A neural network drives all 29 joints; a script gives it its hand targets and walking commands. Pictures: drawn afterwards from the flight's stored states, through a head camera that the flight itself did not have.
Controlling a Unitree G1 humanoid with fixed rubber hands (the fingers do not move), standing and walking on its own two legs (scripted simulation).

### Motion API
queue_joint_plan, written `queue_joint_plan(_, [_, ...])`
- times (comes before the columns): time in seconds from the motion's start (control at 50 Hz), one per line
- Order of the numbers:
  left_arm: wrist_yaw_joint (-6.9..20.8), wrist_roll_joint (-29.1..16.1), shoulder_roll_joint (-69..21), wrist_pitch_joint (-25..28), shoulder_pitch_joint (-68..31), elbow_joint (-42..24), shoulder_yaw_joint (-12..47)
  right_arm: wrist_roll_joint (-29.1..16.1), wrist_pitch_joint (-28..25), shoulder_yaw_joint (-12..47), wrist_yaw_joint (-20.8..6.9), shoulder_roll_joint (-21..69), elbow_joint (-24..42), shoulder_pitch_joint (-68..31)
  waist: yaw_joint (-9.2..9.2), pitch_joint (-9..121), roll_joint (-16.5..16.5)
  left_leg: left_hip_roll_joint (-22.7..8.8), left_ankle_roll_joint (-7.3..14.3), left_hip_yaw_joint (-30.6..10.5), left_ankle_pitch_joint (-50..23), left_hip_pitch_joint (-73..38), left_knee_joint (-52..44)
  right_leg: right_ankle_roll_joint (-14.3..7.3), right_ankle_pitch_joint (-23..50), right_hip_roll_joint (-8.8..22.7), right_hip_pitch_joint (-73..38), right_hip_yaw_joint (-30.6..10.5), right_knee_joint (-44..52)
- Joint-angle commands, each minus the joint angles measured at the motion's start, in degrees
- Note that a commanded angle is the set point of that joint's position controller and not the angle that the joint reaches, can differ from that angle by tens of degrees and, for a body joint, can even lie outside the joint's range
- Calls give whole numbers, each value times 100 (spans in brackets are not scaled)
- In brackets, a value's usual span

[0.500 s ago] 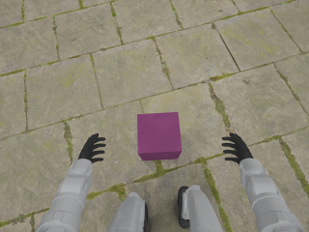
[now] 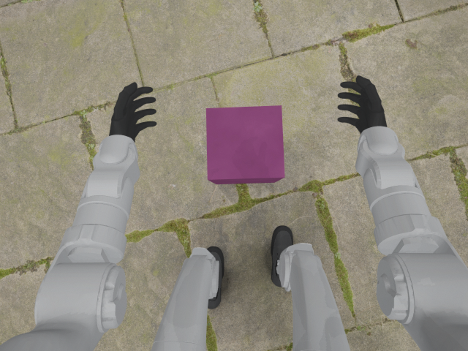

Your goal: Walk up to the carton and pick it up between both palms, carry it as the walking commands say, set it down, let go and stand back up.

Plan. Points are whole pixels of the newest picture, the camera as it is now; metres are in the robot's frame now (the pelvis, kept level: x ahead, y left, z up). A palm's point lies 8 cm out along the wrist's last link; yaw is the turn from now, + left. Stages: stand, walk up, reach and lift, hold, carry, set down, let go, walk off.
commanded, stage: reach and lift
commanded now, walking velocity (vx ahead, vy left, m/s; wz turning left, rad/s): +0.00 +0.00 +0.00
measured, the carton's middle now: (244, 150) +0.49 +0.01 -0.55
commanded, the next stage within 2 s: none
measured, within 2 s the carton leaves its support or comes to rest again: neither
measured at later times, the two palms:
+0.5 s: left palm (148, 123) +0.47 +0.19 -0.17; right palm (356, 121) +0.49 -0.19 -0.18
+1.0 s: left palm (169, 142) +0.47 +0.19 -0.32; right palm (330, 136) +0.49 -0.19 -0.32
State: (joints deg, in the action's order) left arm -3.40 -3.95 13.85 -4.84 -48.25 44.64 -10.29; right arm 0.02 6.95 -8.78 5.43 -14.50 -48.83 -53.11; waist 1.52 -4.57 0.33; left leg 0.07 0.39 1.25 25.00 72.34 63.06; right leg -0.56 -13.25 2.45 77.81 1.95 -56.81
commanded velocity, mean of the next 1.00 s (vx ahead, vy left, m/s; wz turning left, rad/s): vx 0.00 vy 0.00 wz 0.00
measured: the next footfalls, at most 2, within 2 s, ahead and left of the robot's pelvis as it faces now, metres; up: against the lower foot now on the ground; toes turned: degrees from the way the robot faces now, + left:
none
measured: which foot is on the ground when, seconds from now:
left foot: down 0.00-1.00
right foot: down 0.00-1.00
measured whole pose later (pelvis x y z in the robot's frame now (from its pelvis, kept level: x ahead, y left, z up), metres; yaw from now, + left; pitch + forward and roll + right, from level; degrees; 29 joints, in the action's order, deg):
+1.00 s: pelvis -0.05 -0.01 -0.17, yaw +1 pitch +43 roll +1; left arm -6.7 -6.6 15.9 -7.1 -70.5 49.4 -13.7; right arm -0.6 7.0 -14.5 6.7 -18.2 -54.3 -74.9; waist 1.6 -10.7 0.5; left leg 0.2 -0.1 0.3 33.8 110.8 102.1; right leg -1.3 -19.6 2.5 117.3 1.2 -94.2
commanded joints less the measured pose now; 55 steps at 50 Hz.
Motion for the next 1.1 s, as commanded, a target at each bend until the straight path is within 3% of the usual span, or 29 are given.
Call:
queue_joint_plan(0.0, [-220,-178,812,168,-2280,-227,-663,-115,-307,-1023,-72,-1118,63,-1986,-99,6079,22,334,-345,-236,-2458,-614,-402,17,2044,-551,-2928,-364,-763])
queue_joint_plan(0.06, [-297,-156,438,114,-2272,2,-636,-209,-322,-902,-297,-1192,-363,-2026,114,6112,232,321,-388,-317,-2880,-1074,-424,-86,1910,-544,-2551,-359,-611])
queue_joint_plan(0.16, [-347,-231,364,169,-2411,-74,-588,195,-525,-1365,-279,-1532,47,-2508,-252,6281,56,353,-454,-433,-3823,-614,-464,-160,2888,-567,-2813,-334,-681])
queue_joint_plan(0.18, [-349,80,433,176,-2251,20,-806,-92,-421,-1084,-342,-1213,-112,-2322,222,6306,227,410,-378,-230,-3739,-796,-463,-62,2654,-502,-2827,-473,-601])
queue_joint_plan(0.2, [-346,134,549,155,-2431,-78,-996,52,-473,-1203,-310,-1276,165,-2534,-28,6595,-193,403,-348,-234,-3344,-343,-384,-41,2869,-492,-3310,-396,-763])
queue_joint_plan(0.22, [-320,45,442,222,-1984,425,-972,44,-497,-1023,-331,-1126,-195,-2342,240,6164,-160,460,-324,-147,-3175,298,-431,-55,3111,-447,-3511,-591,-846])
queue_joint_plan(0.32, [-160,306,55,245,-2261,-220,-761,256,-486,-1308,-409,-986,-149,-2113,-284,6336,36,431,-313,-210,-3053,31,-124,-71,2746,-562,-2738,-394,-952])
queue_joint_plan(0.4, [-235,131,449,316,-2502,-486,-771,120,-549,-1245,-332,-1063,348,-2514,-114,7230,9,399,-376,-364,-3622,145,231,-89,3118,-512,-3036,-538,-1473])
queue_joint_plan(0.42, [-154,100,254,299,-2076,674,-731,190,-559,-1069,-378,-1022,-638,-2358,-40,5566,-174,421,-358,-192,-2251,1625,246,-112,2341,-470,-2240,-479,-1551])
queue_joint_plan(0.44, [-110,93,299,307,-2081,-57,-836,121,-545,-1004,-351,-1008,409,-2653,138,6099,-241,449,-286,-74,-2494,1306,129,-92,2888,-498,-2788,-617,-1389])
queue_joint_plan(0.46, [-138,83,203,323,-2588,-191,-607,50,-538,-985,-432,-795,34,-2641,-211,6360,-215,394,-281,-290,-2612,1095,439,-32,2548,-489,-2290,-494,-1733])
queue_joint_plan(0.48, [-162,251,463,294,-2678,-146,-885,62,-497,-1051,-338,-1059,247,-2678,139,6431,151,467,-336,-18,-2211,1035,560,-25,2130,-525,-2175,-481,-1661])
queue_joint_plan(0.58, [-211,264,1025,160,-2992,233,-1064,-20,-284,-846,-234,-1014,-307,-3003,300,5945,-99,489,-287,-11,-1236,2457,1049,-64,1454,-448,-1839,-584,-2382])
queue_joint_plan(0.62, [-178,-20,730,59,-3466,394,-822,104,-266,-904,-197,-1248,-370,-3351,-187,5780,-294,449,-246,-56,-550,2496,1430,-40,487,-468,-1305,-422,-2532])
queue_joint_plan(0.64, [-152,16,941,41,-3397,412,-882,15,-204,-899,-174,-1167,-261,-3342,63,5761,-142,490,-271,43,-537,2379,1462,-80,418,-519,-1116,-322,-2524])
queue_joint_plan(0.68, [-204,-67,905,-8,-3836,-41,-795,55,-188,-928,-75,-1497,-114,-3632,-112,6380,25,504,-341,52,-509,2277,1846,-91,312,-543,-1179,-386,-2813])
queue_joint_plan(0.7, [-219,-90,970,-85,-3619,898,-782,79,-117,-953,-52,-1505,-749,-3671,-13,5522,70,483,-349,117,-119,2931,1905,-80,0,-481,-632,-307,-2943])
queue_joint_plan(0.72, [-239,-174,961,-80,-4155,-39,-663,148,-153,-1068,-28,-1648,8,-4104,-308,6736,-134,492,-328,35,-362,2332,2028,-13,269,-544,-1210,-161,-3127])
queue_joint_plan(0.74, [-252,-222,962,-106,-3917,592,-582,-99,-133,-832,33,-1540,-409,-3954,-61,6039,78,463,-285,103,-90,2803,2103,-78,-66,-474,-817,-360,-3150])
queue_joint_plan(0.78, [-381,-126,1187,-14,-4024,-556,-712,-52,-154,-826,88,-1797,377,-4156,68,7835,-16,564,-362,181,-1009,2200,2380,-54,1023,-533,-1478,-295,-3549])
queue_joint_plan(0.82, [-383,-313,1031,-71,-3877,492,-542,-154,-151,-602,79,-1577,-629,-3776,60,6714,-33,521,-343,277,-359,2988,2491,-61,491,-482,-1120,-252,-3734])
queue_joint_plan(0.84, [-436,-495,1161,-42,-4318,-596,-570,-400,-141,-534,108,-1689,507,-4363,126,8091,-236,538,-288,253,-766,2180,2573,6,640,-508,-1615,-224,-3839])
queue_joint_plan(0.88, [-427,-532,1264,-60,-4259,71,-522,-545,-149,-222,120,-1558,-94,-4342,134,6844,-391,474,-226,304,-219,3186,2878,5,129,-442,-1000,-306,-3974])
queue_joint_plan(0.9, [-511,-678,1512,-45,-4763,-1616,-357,-764,-145,-169,194,-1857,1587,-5001,289,9049,-382,536,-179,214,-1033,1740,2775,9,919,-517,-2029,-256,-4023])
queue_joint_plan(0.92, [-465,-583,1342,-76,-4293,-2,-275,-908,-75,77,169,-1325,163,-4462,409,7337,-126,458,-187,330,-448,2814,3017,-6,534,-422,-1322,-359,-4203])
queue_joint_plan(1.0, [-409,-666,1331,-113,-4654,-271,-265,-779,-68,-114,91,-1685,38,-4787,247,6496,-47,427,-180,149,-57,2845,3118,-14,-136,-454,-205,-265,-4325])
queue_joint_plan(1.02, [-377,-541,1248,-119,-4415,701,-272,-835,-49,40,40,-1426,-932,-4464,242,5649,-43,359,-141,127,97,3191,3226,-13,-255,-385,57,-316,-4425])
queue_joint_plan(1.06, [-254,-643,775,-151,-4361,1132,29,-620,-124,-341,-64,-1658,-1394,-4251,-317,4903,206,308,-211,-3,338,3354,3312,-68,-500,-395,824,-185,-4509])
queue_joint_plan(1.08, [-198,-377,939,-155,-4143,1309,-210,-451,-71,-182,-93,-1571,-1604,-4047,-47,4777,61,310,-284,39,327,3389,3293,-31,-571,-363,711,-188,-4427])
